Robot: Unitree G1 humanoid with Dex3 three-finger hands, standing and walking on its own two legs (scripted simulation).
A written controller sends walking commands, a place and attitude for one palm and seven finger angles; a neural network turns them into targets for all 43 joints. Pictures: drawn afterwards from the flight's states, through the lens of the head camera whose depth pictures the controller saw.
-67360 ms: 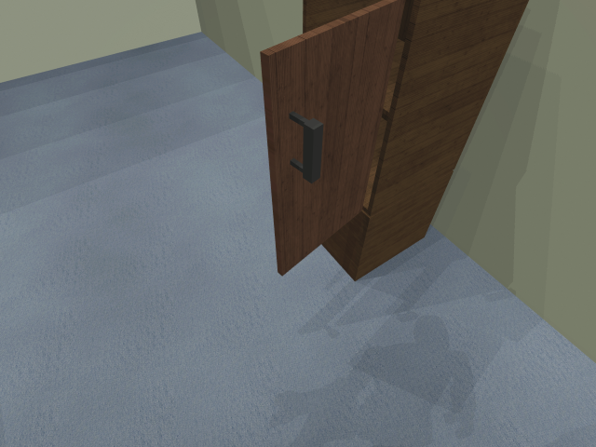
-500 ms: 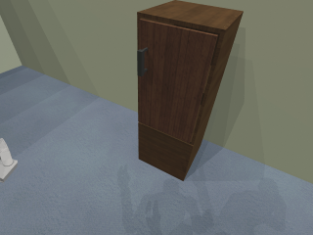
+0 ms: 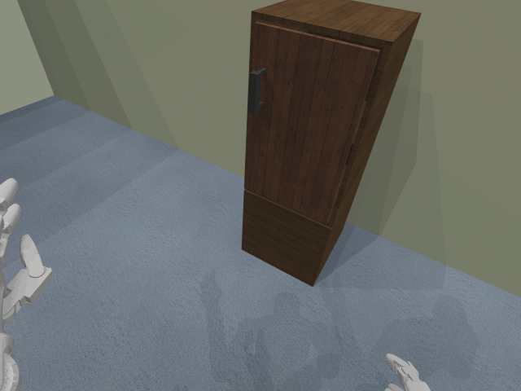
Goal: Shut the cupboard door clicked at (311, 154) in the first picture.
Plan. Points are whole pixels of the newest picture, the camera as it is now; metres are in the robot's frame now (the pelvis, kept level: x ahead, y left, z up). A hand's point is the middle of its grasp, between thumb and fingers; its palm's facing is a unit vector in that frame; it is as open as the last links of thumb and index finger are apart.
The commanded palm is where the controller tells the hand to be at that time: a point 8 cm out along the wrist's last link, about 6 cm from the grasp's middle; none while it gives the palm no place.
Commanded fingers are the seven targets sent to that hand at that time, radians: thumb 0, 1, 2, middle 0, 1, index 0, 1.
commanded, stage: stop stepping back and stand still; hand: left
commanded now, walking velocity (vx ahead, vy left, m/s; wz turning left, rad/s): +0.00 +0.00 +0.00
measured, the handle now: (258, 90) +0.89 +0.08 +0.09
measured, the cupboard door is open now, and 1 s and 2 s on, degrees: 0 0 0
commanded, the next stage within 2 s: let the arm hang, fingers relaxed in 0.46 s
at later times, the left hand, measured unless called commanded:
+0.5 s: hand (37, 271) +0.19 +0.28 +0.17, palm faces +0.40 -0.81 -0.42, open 7.4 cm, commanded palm +0.12 +0.32 +0.19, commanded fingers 0.00 0.90 0.90 -0.20 -0.30 -0.20 -0.30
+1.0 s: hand out of the picture -0.07 +0.17 -0.17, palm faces +0.01 -1.00 -0.09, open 7.3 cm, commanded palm none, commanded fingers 0.00 0.90 0.90 -0.20 -0.30 -0.20 -0.30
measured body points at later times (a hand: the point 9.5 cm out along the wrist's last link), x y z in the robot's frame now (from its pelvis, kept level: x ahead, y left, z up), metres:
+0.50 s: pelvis -0.02 +0.02 +0.01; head -0.02 +0.04 +0.46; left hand +0.16 +0.32 +0.19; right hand +0.13 -0.20 -0.07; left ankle +0.06 +0.10 -0.73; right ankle -0.04 -0.10 -0.73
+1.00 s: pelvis -0.02 +0.02 +0.01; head +0.00 +0.05 +0.46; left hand -0.07 +0.23 -0.16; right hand -0.01 -0.26 -0.12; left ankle +0.06 +0.10 -0.73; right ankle -0.04 -0.10 -0.73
